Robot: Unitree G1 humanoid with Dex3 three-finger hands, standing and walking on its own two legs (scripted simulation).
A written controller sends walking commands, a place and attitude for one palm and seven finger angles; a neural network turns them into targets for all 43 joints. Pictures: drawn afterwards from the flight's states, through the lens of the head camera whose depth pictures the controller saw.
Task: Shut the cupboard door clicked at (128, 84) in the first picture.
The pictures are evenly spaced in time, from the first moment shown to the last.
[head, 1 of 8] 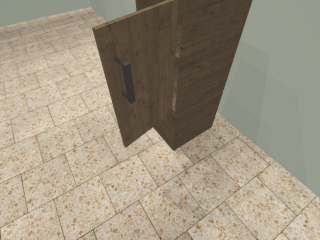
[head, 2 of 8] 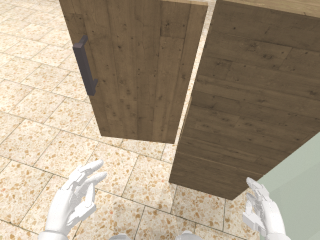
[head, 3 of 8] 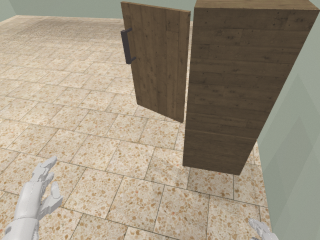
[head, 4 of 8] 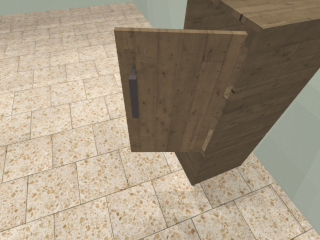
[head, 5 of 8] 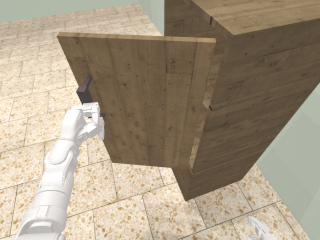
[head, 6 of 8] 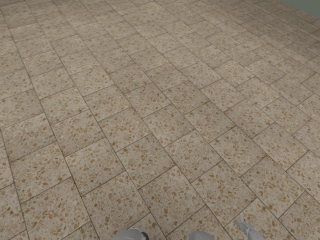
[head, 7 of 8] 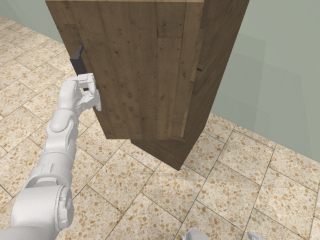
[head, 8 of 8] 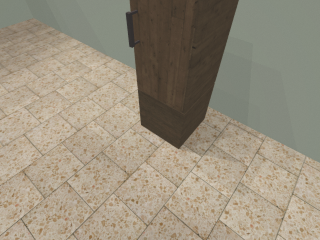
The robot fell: no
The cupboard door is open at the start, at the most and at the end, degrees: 100 100 0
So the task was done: yes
